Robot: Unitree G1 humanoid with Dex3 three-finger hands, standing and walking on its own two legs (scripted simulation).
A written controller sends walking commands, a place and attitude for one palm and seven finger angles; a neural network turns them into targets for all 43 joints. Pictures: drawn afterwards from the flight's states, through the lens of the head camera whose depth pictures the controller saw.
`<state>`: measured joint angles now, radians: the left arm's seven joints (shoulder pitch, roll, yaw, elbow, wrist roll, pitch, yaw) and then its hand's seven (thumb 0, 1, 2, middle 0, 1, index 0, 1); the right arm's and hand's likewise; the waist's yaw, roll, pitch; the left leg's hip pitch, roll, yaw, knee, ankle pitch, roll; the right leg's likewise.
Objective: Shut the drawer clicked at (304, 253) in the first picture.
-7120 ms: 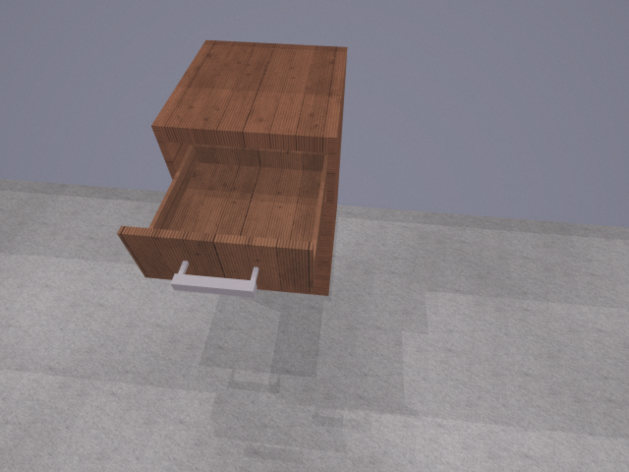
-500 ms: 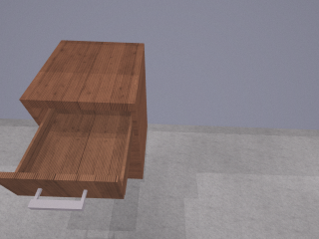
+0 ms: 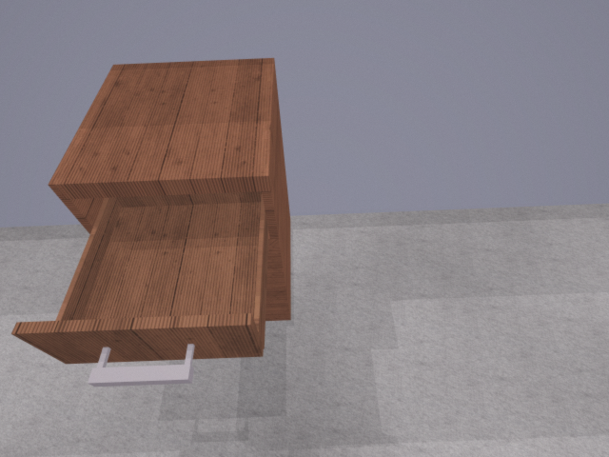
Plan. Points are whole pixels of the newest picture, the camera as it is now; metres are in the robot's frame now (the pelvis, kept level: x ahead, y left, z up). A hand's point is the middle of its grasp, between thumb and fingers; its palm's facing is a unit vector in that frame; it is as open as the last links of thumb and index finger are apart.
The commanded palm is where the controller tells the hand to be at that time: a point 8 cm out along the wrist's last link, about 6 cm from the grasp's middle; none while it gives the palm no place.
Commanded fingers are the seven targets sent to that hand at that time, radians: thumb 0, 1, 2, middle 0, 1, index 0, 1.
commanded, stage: shuffle to correct the standing spot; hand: left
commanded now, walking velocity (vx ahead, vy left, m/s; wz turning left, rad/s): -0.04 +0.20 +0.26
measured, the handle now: (145, 363) +0.28 +0.31 -0.18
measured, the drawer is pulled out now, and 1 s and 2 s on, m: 0.29 0.29 0.29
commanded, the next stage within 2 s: come to a stop and stand still in 0.28 s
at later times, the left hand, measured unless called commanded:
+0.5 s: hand out of the picture -0.05 +0.30 -0.19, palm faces +0.14 -0.95 -0.28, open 7.4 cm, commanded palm none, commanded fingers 0.00 0.90 0.90 -0.20 -0.30 -0.20 -0.30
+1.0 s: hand out of the picture -0.03 +0.24 -0.16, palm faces +0.07 -0.98 -0.21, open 7.3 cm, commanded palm none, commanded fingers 0.00 0.90 0.90 -0.20 -0.30 -0.20 -0.30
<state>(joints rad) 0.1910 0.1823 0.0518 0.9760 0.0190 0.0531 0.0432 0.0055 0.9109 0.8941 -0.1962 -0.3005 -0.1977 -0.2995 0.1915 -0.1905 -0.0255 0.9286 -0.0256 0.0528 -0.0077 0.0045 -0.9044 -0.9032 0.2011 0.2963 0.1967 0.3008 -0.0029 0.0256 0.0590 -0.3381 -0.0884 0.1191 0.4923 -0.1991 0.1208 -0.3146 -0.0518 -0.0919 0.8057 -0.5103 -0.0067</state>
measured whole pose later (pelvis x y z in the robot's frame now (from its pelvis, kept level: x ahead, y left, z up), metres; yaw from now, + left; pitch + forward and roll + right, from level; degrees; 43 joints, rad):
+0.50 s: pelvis -0.02 +0.08 -0.01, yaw +4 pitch +0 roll +3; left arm 0.31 0.26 0.07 1.01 0.03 0.06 0.05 0.01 0.91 0.89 -0.20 -0.30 -0.20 -0.30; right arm 0.17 -0.19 -0.03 0.94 -0.01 0.03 0.01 0.01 -0.91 -0.90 0.20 0.30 0.19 0.30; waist 0.03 -0.11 0.04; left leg -0.31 0.00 0.10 0.62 -0.31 0.00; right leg -0.35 -0.16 0.01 0.93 -0.56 0.03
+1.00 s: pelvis -0.03 +0.06 +0.01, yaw +4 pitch -2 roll +1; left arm 0.32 0.14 0.00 1.07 0.02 0.00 0.04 0.01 0.93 0.89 -0.20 -0.30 -0.20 -0.30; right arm 0.35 -0.14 0.00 1.13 -0.01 0.03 -0.02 0.01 -0.91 -0.90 0.20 0.30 0.19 0.30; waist -0.03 0.01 -0.01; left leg -0.21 0.06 0.08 0.48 -0.23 -0.03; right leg -0.15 0.05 -0.09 0.48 -0.32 -0.09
